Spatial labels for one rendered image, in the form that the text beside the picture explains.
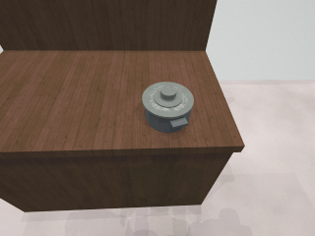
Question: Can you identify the lid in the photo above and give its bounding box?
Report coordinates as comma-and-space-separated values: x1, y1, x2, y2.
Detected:
142, 82, 194, 119

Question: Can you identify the knob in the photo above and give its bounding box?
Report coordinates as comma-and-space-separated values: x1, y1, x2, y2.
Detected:
160, 85, 177, 100

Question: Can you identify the pot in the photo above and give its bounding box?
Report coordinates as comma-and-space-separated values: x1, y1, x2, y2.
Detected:
145, 109, 191, 133

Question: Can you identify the table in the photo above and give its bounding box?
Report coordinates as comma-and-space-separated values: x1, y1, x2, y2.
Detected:
0, 0, 245, 212

